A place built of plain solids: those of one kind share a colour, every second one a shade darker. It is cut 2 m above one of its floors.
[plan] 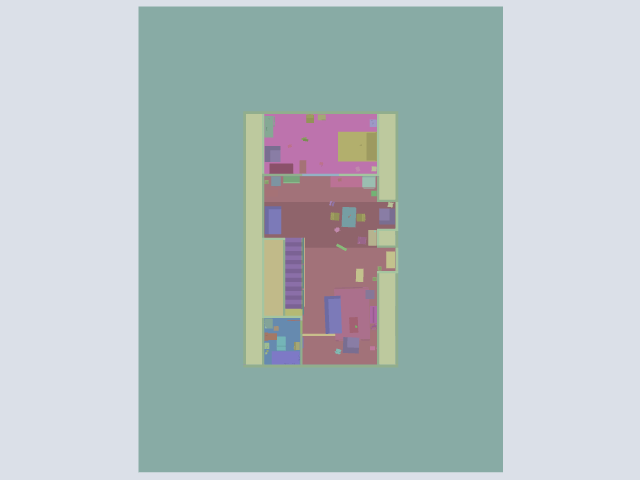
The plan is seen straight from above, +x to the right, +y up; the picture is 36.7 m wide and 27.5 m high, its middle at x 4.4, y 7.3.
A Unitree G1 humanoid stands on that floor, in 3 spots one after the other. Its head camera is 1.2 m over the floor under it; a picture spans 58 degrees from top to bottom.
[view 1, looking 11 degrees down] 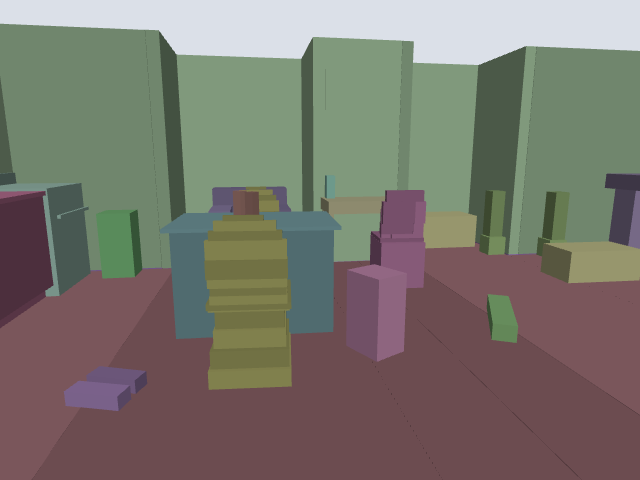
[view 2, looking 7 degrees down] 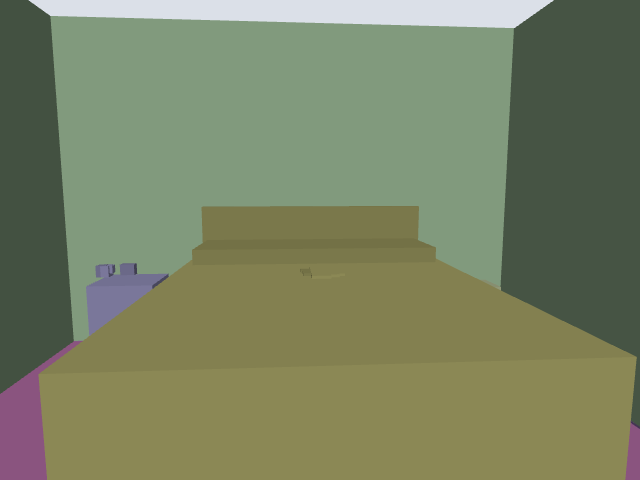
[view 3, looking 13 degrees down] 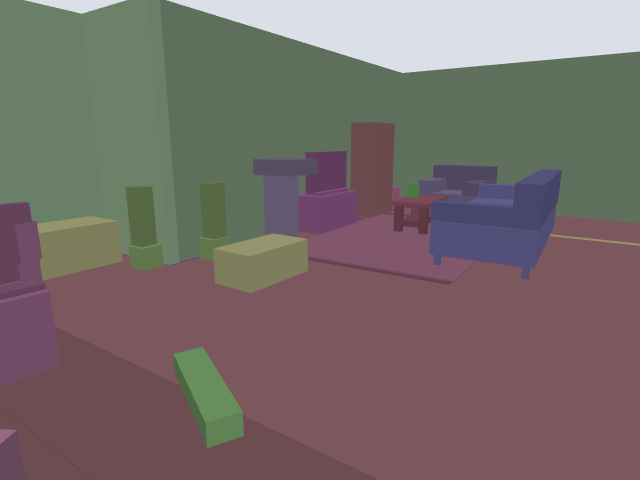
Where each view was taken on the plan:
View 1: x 2.90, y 8.63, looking -9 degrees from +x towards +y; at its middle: kitchen_table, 2.87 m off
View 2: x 4.28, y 12.82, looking -4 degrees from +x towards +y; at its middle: double_bed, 3.29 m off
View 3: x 4.17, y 8.07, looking -56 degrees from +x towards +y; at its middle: rug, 5.29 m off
